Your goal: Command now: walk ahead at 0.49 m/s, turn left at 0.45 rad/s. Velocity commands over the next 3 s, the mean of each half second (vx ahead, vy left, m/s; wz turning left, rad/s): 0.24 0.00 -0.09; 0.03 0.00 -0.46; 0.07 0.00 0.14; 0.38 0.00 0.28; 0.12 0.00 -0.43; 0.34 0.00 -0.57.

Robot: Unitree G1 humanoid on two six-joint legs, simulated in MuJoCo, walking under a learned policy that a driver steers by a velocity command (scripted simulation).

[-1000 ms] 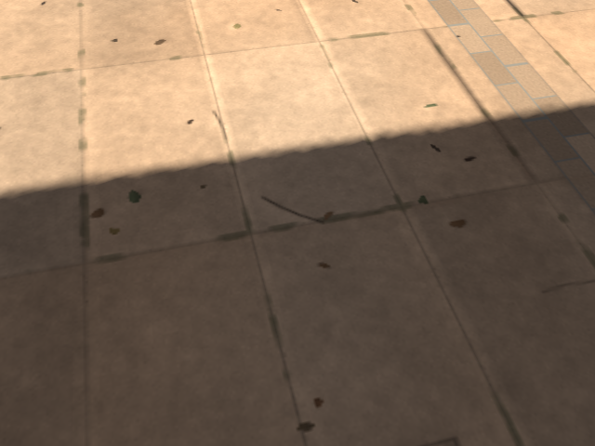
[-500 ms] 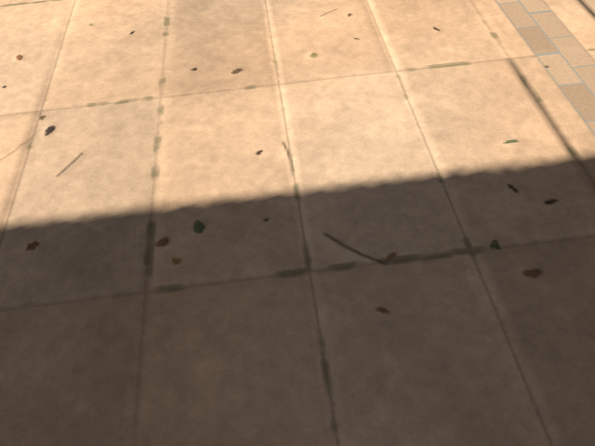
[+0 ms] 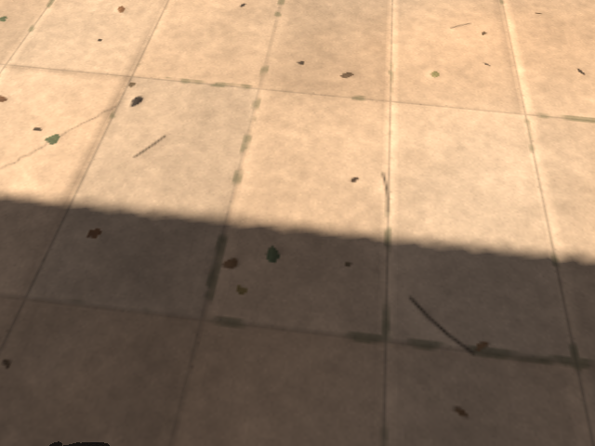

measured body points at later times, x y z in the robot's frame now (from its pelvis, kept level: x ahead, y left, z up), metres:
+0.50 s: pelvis +0.20 -0.04 -0.01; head +0.25 -0.06 +0.44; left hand +0.37 +0.22 -0.11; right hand +0.34 -0.33 -0.12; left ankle +0.24 +0.11 -0.69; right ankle +0.29 -0.13 -0.74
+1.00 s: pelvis +0.23 +0.00 +0.00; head +0.26 +0.00 +0.45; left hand +0.48 +0.19 -0.10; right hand +0.26 -0.31 -0.10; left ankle +0.29 +0.11 -0.74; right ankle +0.17 -0.14 -0.70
